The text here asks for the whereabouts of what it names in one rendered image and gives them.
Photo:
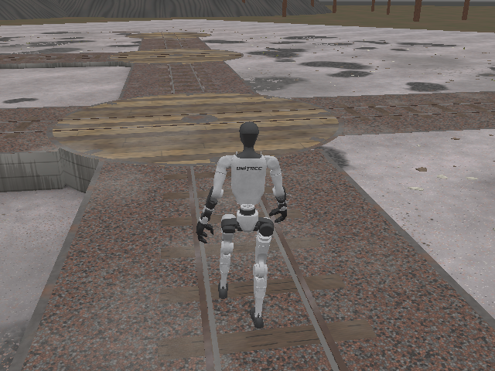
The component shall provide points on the robot right hand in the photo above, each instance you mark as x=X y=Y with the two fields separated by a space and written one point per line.
x=277 y=211

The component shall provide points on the robot left hand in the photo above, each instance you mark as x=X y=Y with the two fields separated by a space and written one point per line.
x=199 y=230

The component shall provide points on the robot left forearm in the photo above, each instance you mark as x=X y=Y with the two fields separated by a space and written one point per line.
x=208 y=208

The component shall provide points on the robot right upper arm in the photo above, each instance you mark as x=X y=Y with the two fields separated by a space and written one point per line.
x=276 y=176

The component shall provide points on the robot right forearm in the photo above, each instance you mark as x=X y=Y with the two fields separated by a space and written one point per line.
x=281 y=201

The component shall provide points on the robot left upper arm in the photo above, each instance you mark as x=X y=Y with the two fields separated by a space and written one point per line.
x=220 y=175

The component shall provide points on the robot right shin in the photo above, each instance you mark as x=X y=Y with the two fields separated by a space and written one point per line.
x=260 y=285

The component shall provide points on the right robot thigh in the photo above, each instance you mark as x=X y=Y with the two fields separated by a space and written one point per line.
x=263 y=239

